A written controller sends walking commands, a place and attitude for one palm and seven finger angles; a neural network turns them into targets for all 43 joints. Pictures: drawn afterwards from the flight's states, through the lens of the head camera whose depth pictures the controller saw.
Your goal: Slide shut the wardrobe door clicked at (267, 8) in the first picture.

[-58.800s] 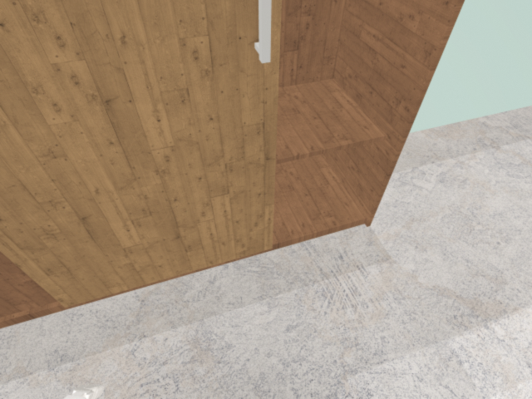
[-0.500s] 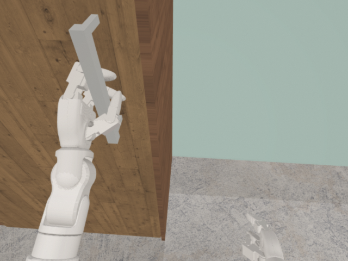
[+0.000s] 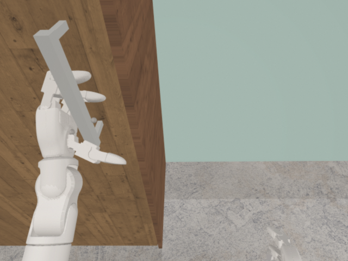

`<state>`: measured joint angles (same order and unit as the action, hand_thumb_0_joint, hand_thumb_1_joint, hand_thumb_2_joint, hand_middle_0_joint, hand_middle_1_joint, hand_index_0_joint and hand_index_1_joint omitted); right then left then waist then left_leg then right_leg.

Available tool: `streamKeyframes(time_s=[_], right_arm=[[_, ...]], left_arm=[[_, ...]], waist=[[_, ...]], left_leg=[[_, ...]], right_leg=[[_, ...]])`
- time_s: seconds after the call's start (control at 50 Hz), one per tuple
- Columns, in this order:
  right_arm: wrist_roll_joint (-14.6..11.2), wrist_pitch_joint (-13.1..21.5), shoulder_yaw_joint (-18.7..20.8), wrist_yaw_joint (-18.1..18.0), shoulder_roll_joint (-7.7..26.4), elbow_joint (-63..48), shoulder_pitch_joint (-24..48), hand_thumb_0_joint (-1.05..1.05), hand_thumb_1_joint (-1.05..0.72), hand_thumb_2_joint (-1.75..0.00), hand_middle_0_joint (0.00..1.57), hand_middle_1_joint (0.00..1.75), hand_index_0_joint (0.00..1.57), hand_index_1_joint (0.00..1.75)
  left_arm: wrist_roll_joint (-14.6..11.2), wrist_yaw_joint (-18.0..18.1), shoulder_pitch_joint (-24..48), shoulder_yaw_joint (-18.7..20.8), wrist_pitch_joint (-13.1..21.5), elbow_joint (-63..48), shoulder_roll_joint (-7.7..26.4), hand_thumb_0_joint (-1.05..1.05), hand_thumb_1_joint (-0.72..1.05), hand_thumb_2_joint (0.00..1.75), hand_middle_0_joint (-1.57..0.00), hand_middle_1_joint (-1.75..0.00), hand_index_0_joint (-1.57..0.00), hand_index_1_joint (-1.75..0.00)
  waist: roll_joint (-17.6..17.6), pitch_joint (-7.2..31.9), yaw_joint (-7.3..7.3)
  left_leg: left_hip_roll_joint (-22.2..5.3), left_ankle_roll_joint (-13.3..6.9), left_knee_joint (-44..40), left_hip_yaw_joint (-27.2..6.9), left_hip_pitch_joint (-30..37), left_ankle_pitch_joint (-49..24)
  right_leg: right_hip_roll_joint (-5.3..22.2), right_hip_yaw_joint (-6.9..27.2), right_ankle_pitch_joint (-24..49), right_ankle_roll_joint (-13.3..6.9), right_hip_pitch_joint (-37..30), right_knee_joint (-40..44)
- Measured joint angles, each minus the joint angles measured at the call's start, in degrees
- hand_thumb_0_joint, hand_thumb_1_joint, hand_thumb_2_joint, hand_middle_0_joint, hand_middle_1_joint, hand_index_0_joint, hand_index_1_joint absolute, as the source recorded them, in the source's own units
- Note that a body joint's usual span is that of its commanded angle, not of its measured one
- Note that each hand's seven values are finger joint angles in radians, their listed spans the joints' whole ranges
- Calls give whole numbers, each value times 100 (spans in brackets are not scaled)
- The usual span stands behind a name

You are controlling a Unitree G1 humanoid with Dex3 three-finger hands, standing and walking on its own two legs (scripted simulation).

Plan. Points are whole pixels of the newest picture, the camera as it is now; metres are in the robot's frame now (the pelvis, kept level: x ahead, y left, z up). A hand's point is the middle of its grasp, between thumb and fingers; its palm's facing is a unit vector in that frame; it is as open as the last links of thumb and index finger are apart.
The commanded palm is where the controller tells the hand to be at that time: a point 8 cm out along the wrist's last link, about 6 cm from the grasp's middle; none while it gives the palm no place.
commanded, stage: slip the hand off the handle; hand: left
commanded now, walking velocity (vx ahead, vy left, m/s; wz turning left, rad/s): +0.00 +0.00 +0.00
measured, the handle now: (79, 94) +0.32 +0.19 +0.27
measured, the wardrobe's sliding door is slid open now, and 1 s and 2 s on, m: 0.00 0.00 0.00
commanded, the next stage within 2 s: draw the hand back to the body in 1.36 s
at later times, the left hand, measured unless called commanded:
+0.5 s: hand (61, 124) +0.27 +0.22 +0.24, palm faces +0.30 -0.95 -0.04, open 14.7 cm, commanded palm +0.24 +0.26 +0.23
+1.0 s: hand (37, 146) +0.22 +0.23 +0.23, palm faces +0.29 -0.96 -0.05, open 14.7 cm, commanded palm +0.17 +0.27 +0.23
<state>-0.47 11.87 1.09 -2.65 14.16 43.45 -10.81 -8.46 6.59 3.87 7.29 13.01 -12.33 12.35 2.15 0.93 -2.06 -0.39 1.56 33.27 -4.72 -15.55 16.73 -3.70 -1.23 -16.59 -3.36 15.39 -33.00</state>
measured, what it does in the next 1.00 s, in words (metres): stands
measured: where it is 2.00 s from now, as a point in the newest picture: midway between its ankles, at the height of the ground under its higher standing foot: outside the picture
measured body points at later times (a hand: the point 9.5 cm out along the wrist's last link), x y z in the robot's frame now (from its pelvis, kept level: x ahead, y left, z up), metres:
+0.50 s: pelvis +0.02 +0.02 +0.00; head +0.00 +0.00 +0.45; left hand +0.25 +0.27 +0.24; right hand +0.21 -0.19 -0.08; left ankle +0.02 +0.15 -0.73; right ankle +0.01 -0.08 -0.73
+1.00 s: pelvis +0.00 +0.02 +0.00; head -0.02 +0.00 +0.45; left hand +0.20 +0.28 +0.24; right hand +0.18 -0.20 -0.08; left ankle +0.02 +0.15 -0.73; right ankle +0.01 -0.08 -0.73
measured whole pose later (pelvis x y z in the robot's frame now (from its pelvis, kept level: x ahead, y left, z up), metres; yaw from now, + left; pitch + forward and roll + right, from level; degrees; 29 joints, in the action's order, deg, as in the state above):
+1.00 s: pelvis +0.00 +0.02 +0.00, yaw +0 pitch -3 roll +0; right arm -0.4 14.4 -2.0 -4.3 13.4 40.2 -12.5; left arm -16.5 -1.5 -11.3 18.2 13.0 -21.8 14.0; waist 2.6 1.1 -3.4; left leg 0.9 0.8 33.7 -3.7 -13.4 17.5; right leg -2.4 -0.3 -17.4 -2.1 13.3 -33.5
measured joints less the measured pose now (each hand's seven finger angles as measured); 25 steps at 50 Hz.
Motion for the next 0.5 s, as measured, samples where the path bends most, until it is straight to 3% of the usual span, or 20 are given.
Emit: streamKeyframes(time_s=[0.24,0.36,0.5], right_arm=[[93,-140,-256,62,-296,-410,108,1,-91,-90,20,30,20,30],[98,-301,-367,49,-383,-500,116,1,-91,-90,20,30,21,30],[68,-271,-356,-21,-267,-453,-11,1,-91,-90,20,30,21,30]], left_arm=[[-54,-130,-654,-206,-348,-866,-150,-1,-56,20,-47,-124,-25,-116],[-190,-156,-769,78,-548,-895,-41,-1,-56,20,-46,-123,-26,-116],[-245,-224,-717,561,-481,-655,32,-1,-56,20,-37,-120,-26,-116]], waist=[[-12,150,-100],[4,176,-107],[2,107,-153]], left_leg=[[161,-83,-48,127,167,159],[168,-104,-12,154,243,206],[170,-109,30,125,240,183]], right_leg=[[165,126,-230,114,-91,-97],[171,151,-260,137,-172,-110],[173,119,-222,142,-202,-103]])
